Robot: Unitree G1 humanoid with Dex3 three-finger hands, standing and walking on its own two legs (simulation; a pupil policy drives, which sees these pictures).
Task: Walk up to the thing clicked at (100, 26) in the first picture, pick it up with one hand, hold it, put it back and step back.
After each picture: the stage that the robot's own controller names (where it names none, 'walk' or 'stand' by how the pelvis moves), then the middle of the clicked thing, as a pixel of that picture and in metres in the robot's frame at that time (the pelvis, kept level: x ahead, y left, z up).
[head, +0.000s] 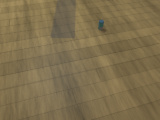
stand; (100, 24) +1.73 -0.29 -0.72
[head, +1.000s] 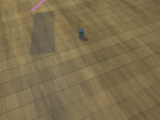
walk; (81, 34) +1.59 +0.07 -0.70
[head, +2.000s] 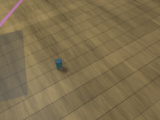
walk; (59, 64) +1.01 +0.26 -0.72
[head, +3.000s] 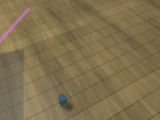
walk; (62, 100) +0.62 +0.19 -0.71
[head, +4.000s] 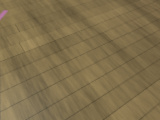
stand; out of the picture +0.36 +0.17 -0.70
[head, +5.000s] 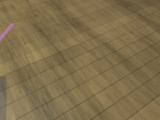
stand; out of the picture +0.31 +0.16 -0.72
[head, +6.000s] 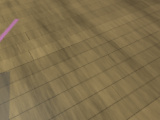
stand; out of the picture +0.32 +0.15 -0.72
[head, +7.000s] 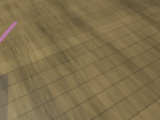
stand; out of the picture +0.31 +0.16 -0.73
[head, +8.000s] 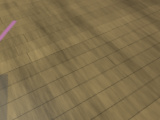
stand; out of the picture +0.30 +0.16 -0.73
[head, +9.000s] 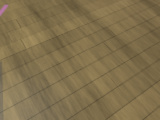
go down; out of the picture +0.32 +0.16 -0.71
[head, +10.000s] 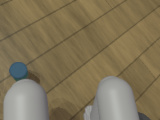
go down; (19, 72) +0.39 +0.20 -0.29
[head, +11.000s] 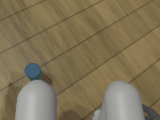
close in; (34, 73) +0.40 +0.19 -0.31
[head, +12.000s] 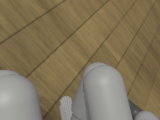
close in; out of the picture +0.38 +0.22 -0.22
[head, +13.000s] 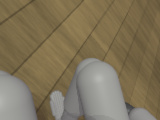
close; out of the picture +0.38 +0.23 -0.22
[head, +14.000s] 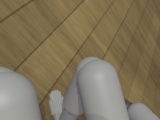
lift; out of the picture +0.37 +0.22 -0.22
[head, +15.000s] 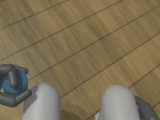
lift; (15, 86) +0.30 +0.21 -0.07
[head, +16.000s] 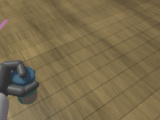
hold; (25, 86) +0.33 +0.17 +0.05
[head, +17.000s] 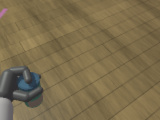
hold; (31, 90) +0.32 +0.17 +0.00
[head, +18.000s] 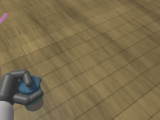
hold; (31, 94) +0.32 +0.17 +0.00
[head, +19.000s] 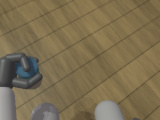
crouch; (29, 74) +0.37 +0.16 -0.08
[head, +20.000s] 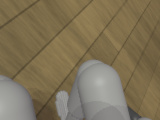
lower; out of the picture +0.40 +0.24 -0.22
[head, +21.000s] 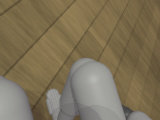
lower; out of the picture +0.41 +0.26 -0.23
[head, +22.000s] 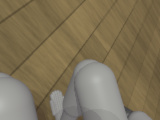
lower; out of the picture +0.40 +0.23 -0.23
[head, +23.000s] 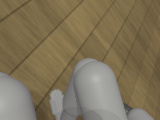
lower; out of the picture +0.39 +0.22 -0.23
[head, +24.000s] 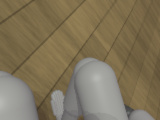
loosen; out of the picture +0.39 +0.21 -0.22
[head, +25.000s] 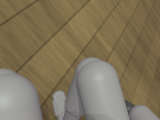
withdraw; out of the picture +0.37 +0.20 -0.22
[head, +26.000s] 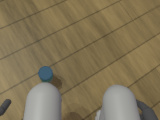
walk; (46, 75) +0.40 +0.16 -0.36
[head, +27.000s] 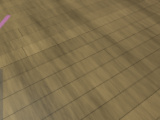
stand; out of the picture +0.31 +0.13 -0.66
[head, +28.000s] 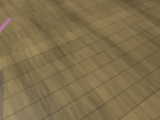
stand; out of the picture +0.33 +0.15 -0.67
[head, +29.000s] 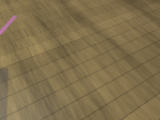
stand; out of the picture +0.32 +0.13 -0.69
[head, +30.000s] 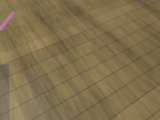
walk; out of the picture +0.34 +0.14 -0.72
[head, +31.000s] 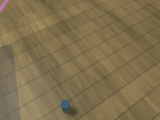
walk; (65, 106) +0.45 +0.10 -0.70
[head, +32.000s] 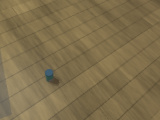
walk; (49, 75) +0.71 +0.19 -0.70
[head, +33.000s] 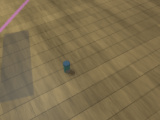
stand; (66, 66) +0.99 +0.18 -0.71
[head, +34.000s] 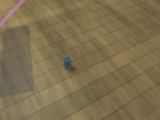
stand; (67, 63) +1.00 +0.14 -0.72
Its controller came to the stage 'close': yes
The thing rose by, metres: 0.71
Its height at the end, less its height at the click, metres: +0.00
